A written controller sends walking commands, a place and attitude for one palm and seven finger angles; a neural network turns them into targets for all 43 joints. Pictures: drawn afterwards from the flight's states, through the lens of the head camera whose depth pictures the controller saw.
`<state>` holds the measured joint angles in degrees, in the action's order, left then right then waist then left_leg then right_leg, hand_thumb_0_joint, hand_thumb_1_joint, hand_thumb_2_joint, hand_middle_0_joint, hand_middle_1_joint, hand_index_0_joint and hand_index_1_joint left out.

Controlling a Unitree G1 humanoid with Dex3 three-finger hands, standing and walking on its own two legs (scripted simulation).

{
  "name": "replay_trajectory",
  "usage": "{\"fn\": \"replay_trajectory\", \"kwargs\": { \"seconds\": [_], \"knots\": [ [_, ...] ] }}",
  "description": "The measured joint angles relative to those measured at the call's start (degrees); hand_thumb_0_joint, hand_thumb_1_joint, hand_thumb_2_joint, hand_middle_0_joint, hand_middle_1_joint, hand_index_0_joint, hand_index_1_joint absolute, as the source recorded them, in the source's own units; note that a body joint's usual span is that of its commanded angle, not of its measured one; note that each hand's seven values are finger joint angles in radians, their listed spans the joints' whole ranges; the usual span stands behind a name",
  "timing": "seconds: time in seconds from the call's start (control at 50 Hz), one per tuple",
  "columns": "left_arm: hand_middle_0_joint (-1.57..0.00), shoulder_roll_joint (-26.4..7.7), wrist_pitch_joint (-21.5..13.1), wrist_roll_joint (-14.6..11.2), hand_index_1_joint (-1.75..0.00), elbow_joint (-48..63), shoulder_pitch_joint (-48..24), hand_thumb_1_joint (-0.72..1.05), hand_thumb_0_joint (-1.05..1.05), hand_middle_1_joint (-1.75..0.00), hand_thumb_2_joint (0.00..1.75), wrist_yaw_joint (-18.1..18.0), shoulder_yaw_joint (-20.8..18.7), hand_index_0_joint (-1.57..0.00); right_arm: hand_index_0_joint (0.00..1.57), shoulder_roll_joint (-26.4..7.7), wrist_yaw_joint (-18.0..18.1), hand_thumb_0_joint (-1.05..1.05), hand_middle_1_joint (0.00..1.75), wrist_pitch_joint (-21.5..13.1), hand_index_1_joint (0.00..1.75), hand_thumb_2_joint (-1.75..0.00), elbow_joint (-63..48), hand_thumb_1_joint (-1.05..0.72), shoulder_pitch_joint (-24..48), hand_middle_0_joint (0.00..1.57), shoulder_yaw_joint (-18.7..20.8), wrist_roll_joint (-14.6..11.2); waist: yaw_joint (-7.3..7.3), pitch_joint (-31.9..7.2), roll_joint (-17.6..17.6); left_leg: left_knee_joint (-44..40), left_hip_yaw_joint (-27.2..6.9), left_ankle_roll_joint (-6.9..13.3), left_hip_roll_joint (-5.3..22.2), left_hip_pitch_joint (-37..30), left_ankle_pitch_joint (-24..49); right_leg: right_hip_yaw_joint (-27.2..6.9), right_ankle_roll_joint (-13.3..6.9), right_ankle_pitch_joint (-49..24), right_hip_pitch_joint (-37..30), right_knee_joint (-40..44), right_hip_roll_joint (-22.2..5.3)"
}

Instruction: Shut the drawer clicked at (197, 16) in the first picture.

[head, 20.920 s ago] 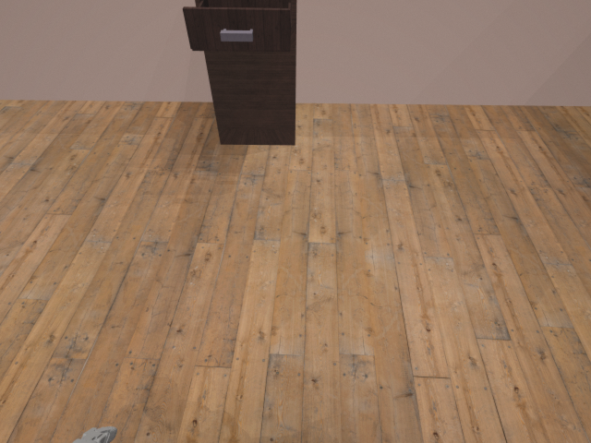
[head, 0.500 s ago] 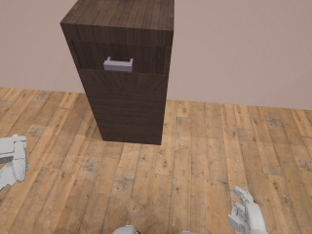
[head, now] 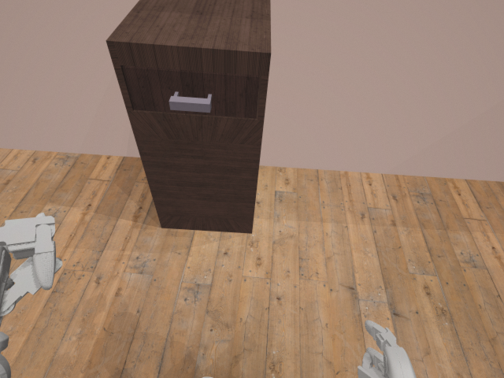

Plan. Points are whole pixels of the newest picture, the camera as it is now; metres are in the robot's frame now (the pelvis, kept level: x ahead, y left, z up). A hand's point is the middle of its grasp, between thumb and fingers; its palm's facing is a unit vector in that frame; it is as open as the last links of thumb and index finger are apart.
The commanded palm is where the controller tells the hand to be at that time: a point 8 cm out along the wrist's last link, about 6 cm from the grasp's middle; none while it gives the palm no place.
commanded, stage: stop stepping back and stand still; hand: left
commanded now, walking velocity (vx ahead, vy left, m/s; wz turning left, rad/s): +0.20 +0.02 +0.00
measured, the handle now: (191, 100) +0.82 +0.24 -0.03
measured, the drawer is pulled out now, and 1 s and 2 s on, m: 0.00 0.00 0.00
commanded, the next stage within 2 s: let the arm hang, fingers relaxed in 0.66 s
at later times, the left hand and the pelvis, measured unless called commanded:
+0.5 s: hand (21, 321) +0.14 +0.24 +0.18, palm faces +0.36 -0.83 -0.43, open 3.3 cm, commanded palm +0.07 +0.28 +0.19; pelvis -0.06 +0.00 +0.01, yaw -1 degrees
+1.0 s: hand out of the picture +0.04 +0.19 -0.14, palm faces +0.03 -0.97 -0.23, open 3.0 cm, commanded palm none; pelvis -0.06 +0.00 +0.00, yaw +2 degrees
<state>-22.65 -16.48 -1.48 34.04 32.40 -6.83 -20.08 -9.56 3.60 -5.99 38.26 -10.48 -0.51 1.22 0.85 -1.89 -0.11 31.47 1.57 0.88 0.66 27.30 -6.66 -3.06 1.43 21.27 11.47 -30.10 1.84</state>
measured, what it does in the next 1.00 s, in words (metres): steps on the spot: left foot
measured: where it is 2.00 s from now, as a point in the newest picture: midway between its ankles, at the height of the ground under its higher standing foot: outside the picture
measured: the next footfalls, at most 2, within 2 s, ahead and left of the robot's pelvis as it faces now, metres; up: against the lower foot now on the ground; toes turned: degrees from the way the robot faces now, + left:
left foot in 0.30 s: +0.01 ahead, +0.12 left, +0.00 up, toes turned +1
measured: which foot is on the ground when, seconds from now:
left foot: down 0.00-0.16, up 0.18-0.28, down 0.30-1.00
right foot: down 0.00-1.00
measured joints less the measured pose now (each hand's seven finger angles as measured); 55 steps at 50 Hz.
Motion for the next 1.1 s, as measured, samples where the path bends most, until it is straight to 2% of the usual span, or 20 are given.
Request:
{"fn": "replay_trajectory", "kwargs": {
  "seconds": [0.02, 0.06, 0.12, 0.16, 0.18, 0.22, 0.24, 0.28, 0.3, 0.38, 0.46, 0.52, 0.62, 0.68, 0.76, 0.8, 0.86, 0.94, 1.02, 1.1],
  "knots": [
    [-1.41, -0.7, 0.5, -0.2, -1.6, -0.2, -0.5, 0.89, 0.01, -1.6, 0.9, 0.3, -0.3, -1.41, 0.2, 0.3, 0.3, 0.01, 0.3, 0.2, 0.3, -0.9, -0.4, -0.9, 0.0, 0.21, -0.1, -0.4, -0.85, 0.4, -1.0, -1.4, 0.2, 1.3, -0.8, -0.7, 0.5, 0.1, 0.2, 0.3, 0.3, -0.9, -0.7],
    [-1.41, -1.8, 1.4, -0.9, -1.6, -0.7, -0.3, 0.89, 0.01, -1.6, 0.9, 0.4, -1.4, -1.4, 0.2, 0.5, 0.4, 0.01, 0.3, 0.3, 0.3, -0.9, -1.7, -0.9, 0.1, 0.21, -0.3, -0.5, -1.94, 1.3, -2.2, -4.1, 0.9, 2.0, -1.2, -1.9, 2.5, 0.3, -0.5, 2.3, 1.9, -3.9, -1.0],
    [-1.41, -3.0, 3.3, -1.4, -1.6, 0.0, 2.8, 0.89, 0.01, -1.6, 0.9, 0.2, -2.9, -1.4, 0.2, 0.3, 0.2, 0.01, 0.3, -0.2, 0.3, -0.9, -4.5, -0.9, -0.6, 0.21, -0.5, -0.4, -3.68, 1.6, -1.8, -8.1, 0.7, 1.3, -0.9, -3.3, 5.2, 2.4, -2.3, 5.6, 2.1, -2.4, 0.1],
    [-1.41, -3.3, 3.8, -1.6, -1.6, 1.2, 5.5, 0.89, 0.01, -1.6, 0.9, 0.3, -3.1, -1.4, 0.2, -0.6, 0.0, 0.01, 0.3, 0.0, 0.3, -0.9, -5.9, -0.9, -1.5, 0.21, -0.3, -0.5, -4.68, 1.7, -0.8, -6.6, -0.3, 0.3, -0.8, -2.4, 1.6, 3.6, -2.9, 0.1, 1.1, 0.9, 0.4],
    [-1.41, -3.5, 3.8, -1.7, -1.6, 2.0, 7.0, 0.89, 0.01, -1.6, 0.9, 0.3, -3.0, -1.4, 0.2, -1.2, 0.0, 0.01, 0.3, 0.2, 0.3, -0.9, -6.0, -0.9, -2.0, 0.21, -0.1, -0.6, -4.41, 1.5, -0.6, -3.1, -0.8, -0.5, -0.9, -1.2, -2.0, 3.9, -3.2, -2.0, 1.0, 1.5, 0.2],
    [-1.41, -3.1, 3.6, -1.7, -1.6, 3.2, 9.5, 0.89, 0.01, -1.6, 0.9, -0.1, -3.1, -1.4, 0.2, -2.2, 0.1, 0.01, 0.3, 0.8, 0.3, -0.9, -5.0, -0.9, -3.1, 0.21, 0.4, -0.7, -2.34, 0.1, -1.2, 6.6, -1.5, -1.3, -1.4, 0.1, -6.5, 3.6, -3.5, -5.4, 1.5, 1.9, -0.8],
    [-1.41, -2.5, 3.5, -1.4, -1.6, 3.1, 9.8, 0.89, 0.01, -1.6, 0.9, -0.4, -2.9, -1.4, 0.2, -2.7, 0.2, 0.01, 0.3, 1.1, 0.3, -0.9, -4.1, -0.9, -3.7, 0.21, 0.7, -0.8, -1.54, -0.7, -1.3, 9.2, -1.6, -1.3, -1.2, -0.4, -7.9, 3.3, -2.8, -5.3, 1.7, 1.7, -1.1],
    [-1.41, -0.6, 3.3, -0.8, -1.6, 1.5, 8.3, 0.88, 0.01, -1.6, 0.9, -1.3, -2.0, -1.4, 0.2, -4.0, 0.9, 0.01, 0.3, 0.9, 0.3, -0.9, -2.6, -0.9, -5.1, 0.2, 1.1, -0.9, -0.79, -2.2, -0.8, 6.4, -1.9, -0.7, -0.1, -4.4, -9.0, 4.3, -1.6, -4.4, 1.9, 1.0, -1.7],
    [-1.41, 0.5, 3.4, -0.5, -1.6, 0.4, 6.7, 0.88, 0.01, -1.6, 0.9, -1.7, -1.4, -1.4, 0.2, -4.8, 1.4, 0.01, 0.3, 0.5, 0.3, -0.9, -2.3, -0.9, -5.7, 0.2, 1.3, -1.1, -0.83, -2.5, 0.3, 2.6, -2.8, -0.3, 0.9, -6.9, -9.3, 5.2, -1.1, -4.1, 2.3, 0.1, -1.4],
    [-1.41, 3.0, 4.7, 0.2, -1.6, -5.3, -0.5, 0.89, 0.01, -1.6, 0.9, -2.3, -0.7, -1.41, 0.2, -3.9, 2.5, 0.01, 0.3, -0.5, 0.3, -0.9, 0.4, -0.9, -4.3, 0.2, 1.2, -1.3, -0.86, -0.2, -1.5, 0.4, -2.1, -0.1, -1.1, -8.5, -6.0, 4.5, -0.3, -2.9, 2.7, -2.7, -3.5],
    [-1.41, 1.9, 5.3, 0.8, -1.6, -4.1, 0.1, 0.89, 0.02, -1.6, 0.9, -2.1, -1.1, -1.4, 0.2, -0.7, 1.5, 0.01, 0.3, -2.2, 0.3, -0.9, -1.4, -0.91, -3.8, 0.2, -0.6, -0.7, -2.34, 0.6, -2.8, -3.6, -1.6, -0.4, -1.6, -9.9, -3.0, 3.7, -1.2, -1.0, 2.4, -2.5, -2.4],
    [-1.41, 0.7, 4.5, 0.9, -1.6, -1.6, 2.5, 0.89, 0.02, -1.6, 0.9, -1.5, -0.5, -1.4, 0.2, 0.6, 0.4, 0.01, 0.3, -2.3, 0.3, -0.9, -2.6, -0.9, -3.8, 0.2, -1.6, -0.2, -3.08, 1.0, -1.4, -3.4, -2.5, -1.0, -0.7, -9.3, -3.4, 4.5, -2.6, -5.9, 1.5, 0.8, -1.2],
    [-1.41, 0.4, 3.7, 0.0, -1.6, 0.0, 4.9, 0.89, 0.01, -1.6, 0.9, -1.2, -0.1, -1.4, 0.2, -0.1, -0.1, 0.01, 0.3, -0.4, 0.3, -0.9, -1.3, -0.9, -4.1, 0.21, -1.2, -0.6, -1.92, -0.3, 0.0, 6.9, -1.7, -0.7, 0.1, -6.0, -9.5, 5.0, -3.3, -5.6, 1.8, 1.3, -0.5],
    [-1.41, 1.4, 3.7, -0.2, -1.6, -1.6, 3.7, 0.89, 0.01, -1.6, 0.9, -1.5, -0.2, -1.4, 0.2, -1.8, 0.5, 0.01, 0.3, -0.1, 0.3, -0.9, -0.6, -0.9, -4.5, 0.21, -0.6, -0.9, -1.81, -0.3, 1.3, 1.0, -1.8, -0.3, 0.6, -9.4, -7.8, 6.1, -2.5, -4.0, 2.0, -0.6, -0.6],
    [-1.41, 2.2, 4.6, -0.1, -1.6, -4.8, 2.1, 0.89, 0.01, -1.6, 0.9, -1.6, -0.7, -1.4, 0.2, -2.1, 1.1, 0.01, 0.3, 0.0, 0.3, -0.9, 0.0, -0.9, -3.4, 0.2, -0.3, -1.2, -1.03, 0.9, -0.1, -1.1, -0.8, -0.3, -0.8, -11.2, -7.1, 5.2, -1.8, -3.8, 1.2, -0.6, -2.1],
    [-1.41, 1.8, 5.3, 1.7, -1.6, -13.7, -2.8, 0.89, 0.01, -1.6, 0.9, 1.0, 2.5, -1.4, 0.2, -3.5, -1.3, 0.01, 0.3, -1.5, 0.3, -0.9, 2.2, -0.9, -2.1, 0.2, 0.9, -1.2, -0.62, 0.6, 1.1, -0.7, -1.4, -0.1, -1.2, -9.8, -6.7, 5.8, -1.6, -4.2, 3.0, -2.3, -2.5],
    [-1.38, 3.7, 12.3, 3.1, -1.58, -35.7, -12.0, 0.9, 0.0, -1.58, 0.9, 4.2, 9.2, -1.38, 0.2, -5.6, -3.1, 0.01, 0.3, 1.4, 0.3, -0.9, 5.9, -0.9, 0.7, 0.2, 1.7, -0.9, -0.22, 0.0, 2.5, 1.5, -1.8, 0.1, -2.1, -7.8, -7.1, 6.1, -1.6, -2.4, 4.3, -3.9, -3.3],
    [-1.29, 8.0, 18.7, 3.7, -1.5, -62.6, -17.5, 0.9, 0.0, -1.5, 0.9, 5.8, 15.4, -1.29, 0.2, -5.1, -3.8, 0.01, 0.3, 4.6, 0.3, -0.9, 8.9, -0.91, 2.0, 0.2, 1.4, -0.1, -1.68, 1.0, 1.7, 2.8, -2.2, -0.2, -1.9, -8.0, -7.6, 6.5, -2.1, -2.0, 4.1, -5.4, -3.2],
    [-1.17, 11.9, 20.1, 3.8, -1.37, -79.1, -17.1, 0.91, 0.01, -1.38, 0.9, 5.7, 19.4, -1.16, 0.2, -3.3, -3.7, 0.0, 0.3, 6.5, 0.3, -0.9, 12.1, -0.91, 0.6, 0.2, 0.7, 0.3, -2.4, 3.0, -0.7, 1.4, -2.5, -0.7, -1.2, -9.4, -6.8, 6.8, -2.4, -3.2, 2.4, -3.3, -2.4],
    [-1.03, 10.2, 19.1, 2.8, -1.22, -87.9, -15.4, 0.9, 0.01, -1.28, 0.9, 5.1, 18.4, -1.02, 0.2, -1.6, -3.2, 0.0, 0.3, 7.5, 0.3, -0.9, 16.7, -0.91, -2.4, 0.2, 0.3, 0.2, -1.14, 4.5, -1.6, -1.3, -3.4, -1.2, -0.3, -10.3, -5.2, 7.6, -3.0, -5.5, 0.7, 0.9, -1.3]
  ]
}}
